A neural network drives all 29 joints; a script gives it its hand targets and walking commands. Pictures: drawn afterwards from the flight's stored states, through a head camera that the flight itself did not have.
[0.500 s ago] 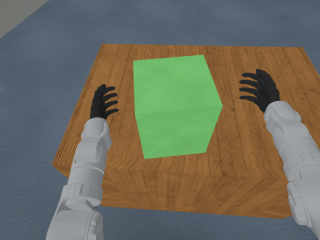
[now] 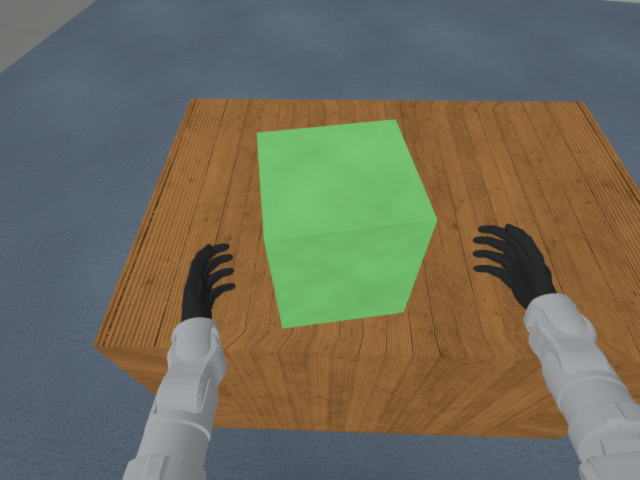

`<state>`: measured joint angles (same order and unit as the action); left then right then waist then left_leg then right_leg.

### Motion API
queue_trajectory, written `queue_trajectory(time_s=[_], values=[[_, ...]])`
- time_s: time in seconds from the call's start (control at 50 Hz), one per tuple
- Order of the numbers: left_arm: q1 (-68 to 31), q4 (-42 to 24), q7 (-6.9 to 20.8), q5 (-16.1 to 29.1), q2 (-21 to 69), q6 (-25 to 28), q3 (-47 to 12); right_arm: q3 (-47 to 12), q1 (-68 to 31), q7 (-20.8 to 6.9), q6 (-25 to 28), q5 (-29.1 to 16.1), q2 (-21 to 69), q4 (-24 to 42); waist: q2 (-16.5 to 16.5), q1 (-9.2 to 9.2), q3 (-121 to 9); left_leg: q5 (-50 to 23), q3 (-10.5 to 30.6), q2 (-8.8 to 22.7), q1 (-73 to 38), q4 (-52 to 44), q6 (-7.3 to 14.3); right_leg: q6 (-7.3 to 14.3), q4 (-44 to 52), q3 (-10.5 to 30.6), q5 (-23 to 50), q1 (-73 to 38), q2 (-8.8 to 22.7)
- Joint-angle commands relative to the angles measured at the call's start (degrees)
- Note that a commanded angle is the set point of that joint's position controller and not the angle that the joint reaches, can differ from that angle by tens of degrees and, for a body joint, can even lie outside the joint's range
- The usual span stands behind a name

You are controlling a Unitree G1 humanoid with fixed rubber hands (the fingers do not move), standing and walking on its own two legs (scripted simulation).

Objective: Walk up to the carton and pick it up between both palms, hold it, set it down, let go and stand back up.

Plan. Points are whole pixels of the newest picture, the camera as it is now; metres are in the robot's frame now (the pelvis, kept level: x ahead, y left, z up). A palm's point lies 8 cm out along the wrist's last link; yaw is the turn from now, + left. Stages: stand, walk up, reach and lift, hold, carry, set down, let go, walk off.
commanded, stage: set down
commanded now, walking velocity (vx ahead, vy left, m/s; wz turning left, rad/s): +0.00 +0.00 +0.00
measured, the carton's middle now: (335, 229) +0.47 +0.02 -0.02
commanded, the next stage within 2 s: let go in 1.96 s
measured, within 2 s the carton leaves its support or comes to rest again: neither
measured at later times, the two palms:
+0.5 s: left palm (204, 369) +0.24 +0.19 -0.03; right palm (536, 362) +0.27 -0.24 -0.02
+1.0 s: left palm (196, 399) +0.22 +0.20 -0.06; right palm (529, 404) +0.23 -0.23 -0.06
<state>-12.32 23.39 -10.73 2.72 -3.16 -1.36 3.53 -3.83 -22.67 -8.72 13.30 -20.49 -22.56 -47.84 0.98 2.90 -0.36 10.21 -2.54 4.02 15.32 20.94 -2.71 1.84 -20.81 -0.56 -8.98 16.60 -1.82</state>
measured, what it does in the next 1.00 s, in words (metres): stands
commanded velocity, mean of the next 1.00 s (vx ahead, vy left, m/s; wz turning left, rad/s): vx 0.00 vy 0.00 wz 0.00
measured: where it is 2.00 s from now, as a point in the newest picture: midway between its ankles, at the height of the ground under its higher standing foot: outside the picture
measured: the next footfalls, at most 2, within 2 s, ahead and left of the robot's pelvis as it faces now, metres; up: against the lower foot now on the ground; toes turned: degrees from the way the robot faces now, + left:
none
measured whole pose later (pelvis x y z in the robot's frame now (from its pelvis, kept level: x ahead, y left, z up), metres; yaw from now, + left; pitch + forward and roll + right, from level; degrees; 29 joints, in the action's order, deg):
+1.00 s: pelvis +0.01 +0.00 -0.01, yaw +0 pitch +0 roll +1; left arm 4.9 37.0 -8.0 2.5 -4.8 16.6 1.1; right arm -7.5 -1.1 -7.4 30.4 -16.9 -16.5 -55.4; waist 2.0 1.8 1.2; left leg 15.6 -2.1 3.2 10.7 26.6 -2.8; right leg 1.7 -28.9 0.5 -15.4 13.2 -1.5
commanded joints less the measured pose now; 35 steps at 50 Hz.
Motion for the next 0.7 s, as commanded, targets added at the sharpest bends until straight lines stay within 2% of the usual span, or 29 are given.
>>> queue_trajectory(time_s=[0.0,0.04,0.14,0.2,0.28,0.34,0.44,0.52,0.56,0.62,0.68], values=[[-11.14,-10.21,-0.12,-1.01,-2.55,4.55,0.41,3.07,-11.93,-0.33,4.8,-0.74,-10.8,8.51,2.71,-0.48,-25.27,-14.52,0.25,-4.07,-9.2,-0.08,2.09,-0.15,-0.23,1.77,18.47,-12.01,-1.44],[-9.76,-8.01,-0.19,-1.66,-1.64,5.46,0.41,1.92,-10.08,-0.67,5.44,-1.09,-9.9,6.46,2.69,0.1,-22.15,-12.74,0.17,-3.99,-8.31,-0.56,2.25,0.1,-0.06,2.04,16.23,-11.53,-1.25],[-5.59,-6.08,-0.36,-1.68,-1.22,9.39,-0.09,0.4,-4.92,-1.12,8.26,-1.86,-8.61,6.54,3.33,0.76,-19.05,-10.24,-0.34,-4.2,-6.26,-0.83,2.61,0.2,-0.42,2.79,14.18,-11.93,-0.55],[-5.76,-5.11,-0.77,-1.61,-1.54,11.86,-0.76,0.65,-4.32,-1.19,10.31,-2.18,-8.8,5.63,2.15,0.43,-17.35,-8.87,-0.58,-4.16,-6.04,-0.49,2.17,0.55,-0.66,2.75,12.35,-10.75,-0.39],[-3.85,-3.45,-0.71,-1.07,-1.75,14.99,-1.42,1.06,-1.82,-1.06,12.9,-1.47,-8.56,5.39,3.13,-0.45,-16.98,-6.57,-0.78,-4.31,-4.27,0.38,2.32,0.29,-1.51,3.17,10.69,-10.4,0.01],[-2.78,-1.54,-0.99,-0.83,-1.67,17.6,-1.81,0.55,-0.35,-1.18,14.72,-1.58,-7.98,3.56,2.34,-0.17,-17.29,-5.77,-0.91,-4.35,-4.12,1.18,1.98,0.53,-2.27,2.98,8.74,-9.1,-0.05],[1.56,0.27,-0.61,-0.34,-1.44,21.13,-2.45,0.39,2.76,-1.18,18.45,-1.4,-8.51,1.81,3.42,-0.67,-17.32,-8.08,-0.91,-4.33,-5.06,3.35,1.37,0.42,-3.91,2.33,10.78,-8.04,-0.59],[3.46,2.72,-0.48,-0.07,-1.18,22.81,-3.13,-0.38,4.92,-1.36,20.06,-1.21,-7.26,-1.39,3.44,-0.97,-14.77,-6.04,-0.91,-4.41,-4.26,4.05,1.28,0.64,-3.99,2.55,7.04,-6.16,-0.41],[3.57,2.37,-0.53,0.22,-1.46,23.48,-2.93,-0.82,5.15,-1.51,20.73,-1.41,-7.06,-1.12,3.38,-0.25,-14.97,-5.72,-1.03,-4.4,-3.97,4.38,1.31,0.79,-4.29,2.7,5.81,-5.86,-0.34],[5.79,4.07,-0.24,0.46,-1.55,23.87,-3.15,-1.51,7.32,-1.34,21.29,-1.3,-6.29,-2.16,4.06,-0.5,-12.93,-5.64,-0.95,-4.5,-3.97,4.69,1.25,0.6,-4.42,2.99,6.21,-5.88,-0.19],[4.58,4.19,-0.01,0.92,-2.36,24.06,-3.4,-1.35,7.11,-1.28,21.51,-0.79,-5.81,-2.37,3.56,-0.52,-12.69,-3.32,-1.11,-4.56,-3.21,4.71,1.2,0.61,-4.5,3.16,3.17,-4.93,0.05]])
